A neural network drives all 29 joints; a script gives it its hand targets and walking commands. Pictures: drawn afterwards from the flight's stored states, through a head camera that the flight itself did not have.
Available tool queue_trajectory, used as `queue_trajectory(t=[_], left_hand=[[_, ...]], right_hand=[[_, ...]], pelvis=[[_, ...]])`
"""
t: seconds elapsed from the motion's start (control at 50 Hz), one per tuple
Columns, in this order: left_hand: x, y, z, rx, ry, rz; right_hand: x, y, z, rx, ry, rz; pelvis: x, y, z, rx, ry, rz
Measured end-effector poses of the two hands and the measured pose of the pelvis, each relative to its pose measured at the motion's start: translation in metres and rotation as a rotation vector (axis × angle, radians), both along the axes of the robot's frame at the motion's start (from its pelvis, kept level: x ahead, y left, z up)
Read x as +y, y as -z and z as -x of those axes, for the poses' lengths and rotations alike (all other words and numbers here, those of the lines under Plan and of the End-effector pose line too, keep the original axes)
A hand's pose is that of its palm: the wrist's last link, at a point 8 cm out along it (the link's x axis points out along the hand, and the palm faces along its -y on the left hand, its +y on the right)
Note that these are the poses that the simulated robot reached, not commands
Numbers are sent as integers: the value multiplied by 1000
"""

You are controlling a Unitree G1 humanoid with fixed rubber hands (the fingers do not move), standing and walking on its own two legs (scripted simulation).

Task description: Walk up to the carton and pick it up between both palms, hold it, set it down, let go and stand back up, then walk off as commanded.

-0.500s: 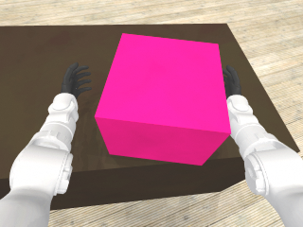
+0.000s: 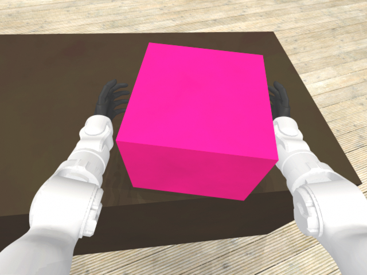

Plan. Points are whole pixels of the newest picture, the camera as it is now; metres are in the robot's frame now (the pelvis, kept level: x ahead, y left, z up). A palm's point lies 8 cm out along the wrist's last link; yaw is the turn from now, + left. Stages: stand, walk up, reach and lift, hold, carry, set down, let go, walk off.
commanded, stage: reach and lift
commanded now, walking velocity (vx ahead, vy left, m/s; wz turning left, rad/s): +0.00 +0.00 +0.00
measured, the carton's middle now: (196, 122) +0.46 -0.03 +0.03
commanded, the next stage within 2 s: none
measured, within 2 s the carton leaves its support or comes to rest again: leaves its support in 1.10 s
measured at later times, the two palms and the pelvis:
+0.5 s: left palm (114, 114) +0.46 +0.16 +0.06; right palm (276, 117) +0.43 -0.20 +0.07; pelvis +0.00 +0.00 +0.00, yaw +0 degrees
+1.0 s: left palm (113, 115) +0.46 +0.16 +0.06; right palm (277, 117) +0.43 -0.20 +0.08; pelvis +0.00 +0.00 +0.00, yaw +0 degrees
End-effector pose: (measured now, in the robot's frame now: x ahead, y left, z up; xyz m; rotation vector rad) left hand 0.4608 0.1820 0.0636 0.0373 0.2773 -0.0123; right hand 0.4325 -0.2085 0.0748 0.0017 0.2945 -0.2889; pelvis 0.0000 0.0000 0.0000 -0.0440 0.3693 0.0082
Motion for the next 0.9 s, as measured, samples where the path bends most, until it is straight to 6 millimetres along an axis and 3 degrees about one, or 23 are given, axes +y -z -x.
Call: queue_trajectory(t=[0.46,0.9], left_hand=[[-20,1,0,-14,69,-41],[-19,1,1,-21,78,-33]], right_hand=[[5,0,0,-7,8,8],[6,-1,1,-25,-3,38]], pelvis=[[0,0,0,0,1,0],[0,0,0,0,1,0]])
